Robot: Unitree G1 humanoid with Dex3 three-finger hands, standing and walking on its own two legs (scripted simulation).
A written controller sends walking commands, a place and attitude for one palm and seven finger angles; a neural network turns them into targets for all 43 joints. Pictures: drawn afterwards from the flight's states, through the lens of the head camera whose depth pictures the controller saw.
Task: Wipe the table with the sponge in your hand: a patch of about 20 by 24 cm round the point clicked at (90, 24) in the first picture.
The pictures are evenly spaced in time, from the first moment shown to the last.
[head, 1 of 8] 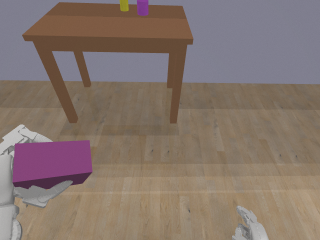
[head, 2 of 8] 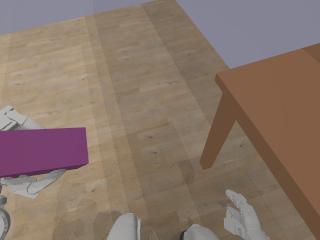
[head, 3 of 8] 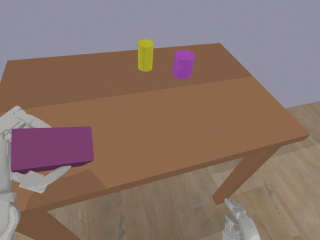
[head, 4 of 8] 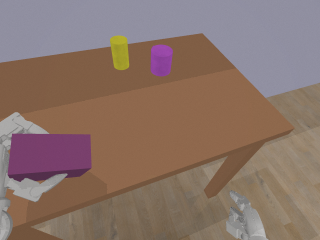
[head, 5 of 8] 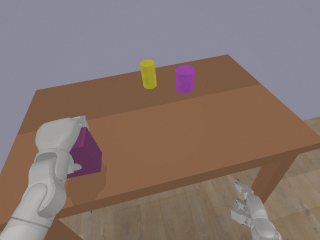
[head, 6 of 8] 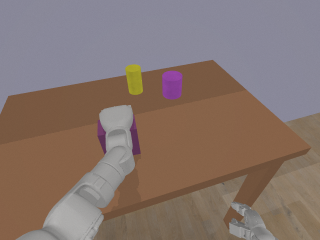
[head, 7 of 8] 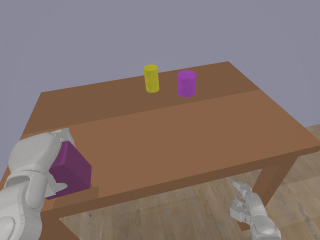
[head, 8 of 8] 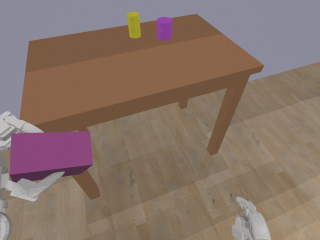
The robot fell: no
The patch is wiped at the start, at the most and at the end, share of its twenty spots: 0.00 1.00 1.00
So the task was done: yes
